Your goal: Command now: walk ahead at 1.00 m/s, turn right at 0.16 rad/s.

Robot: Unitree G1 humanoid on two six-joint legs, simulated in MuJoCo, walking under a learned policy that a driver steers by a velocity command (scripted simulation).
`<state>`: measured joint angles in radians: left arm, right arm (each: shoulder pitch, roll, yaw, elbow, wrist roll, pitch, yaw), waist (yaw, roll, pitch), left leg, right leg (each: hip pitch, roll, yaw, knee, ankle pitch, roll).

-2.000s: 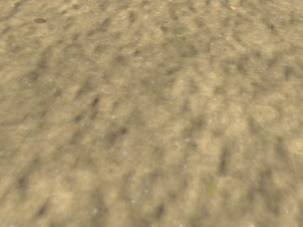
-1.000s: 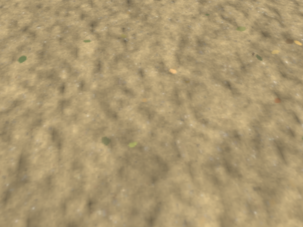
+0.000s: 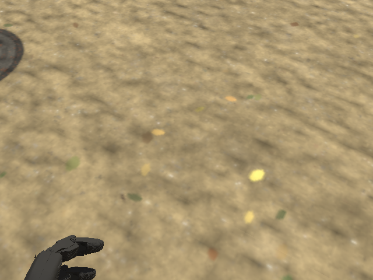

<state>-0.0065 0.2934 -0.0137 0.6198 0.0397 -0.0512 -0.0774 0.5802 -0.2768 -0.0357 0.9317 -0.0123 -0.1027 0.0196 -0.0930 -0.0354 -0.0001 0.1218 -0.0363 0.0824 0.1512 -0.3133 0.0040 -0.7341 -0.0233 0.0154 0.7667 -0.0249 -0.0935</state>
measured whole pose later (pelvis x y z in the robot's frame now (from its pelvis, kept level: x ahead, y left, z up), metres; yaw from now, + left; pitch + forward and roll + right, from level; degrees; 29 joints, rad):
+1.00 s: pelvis +0.92 -0.21 -0.04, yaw -44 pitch +0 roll +2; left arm 0.05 0.32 0.04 0.65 0.02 -0.01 -0.05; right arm 0.45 -0.27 -0.04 0.87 -0.04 -0.03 0.00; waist -0.03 -0.02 0.06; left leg 0.03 0.09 0.19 1.09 -0.41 -0.04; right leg -0.56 0.11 -0.12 0.79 -0.25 -0.23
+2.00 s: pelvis +1.31 -0.68 +0.00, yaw -43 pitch +2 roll -1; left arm 0.05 0.25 0.04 0.72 0.02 0.00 0.04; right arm 0.24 -0.37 -0.10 0.63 0.02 0.05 -0.04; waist -0.02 0.04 0.07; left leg -0.60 0.07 0.00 1.13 -0.38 -0.11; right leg -0.32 -0.02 -0.07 0.41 -0.12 -0.01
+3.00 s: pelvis +1.39 -0.65 +0.01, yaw -46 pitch +2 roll +0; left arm 0.17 0.36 0.13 0.69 -0.03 0.06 0.03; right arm 0.19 -0.27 -0.08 0.64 -0.03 0.00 -0.03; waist 0.00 -0.03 0.03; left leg -0.23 -0.04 0.04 0.44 -0.25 0.06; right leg -0.57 0.03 0.13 1.08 -0.38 0.07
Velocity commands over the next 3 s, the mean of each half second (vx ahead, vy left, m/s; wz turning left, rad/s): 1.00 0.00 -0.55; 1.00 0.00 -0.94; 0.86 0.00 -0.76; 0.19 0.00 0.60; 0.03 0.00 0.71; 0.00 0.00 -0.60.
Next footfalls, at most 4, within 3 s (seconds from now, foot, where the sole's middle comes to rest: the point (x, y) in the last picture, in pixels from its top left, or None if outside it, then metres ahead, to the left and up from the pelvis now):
0.12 right None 0.32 -0.08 -0.77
0.52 left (158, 211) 0.76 0.07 -0.77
0.96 right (241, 152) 1.02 -0.31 -0.77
1.38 left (275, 91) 1.40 -0.57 -0.77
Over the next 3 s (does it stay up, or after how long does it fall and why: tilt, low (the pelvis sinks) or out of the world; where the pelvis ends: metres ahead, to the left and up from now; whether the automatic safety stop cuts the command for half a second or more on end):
stays up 1.39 -0.65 0.01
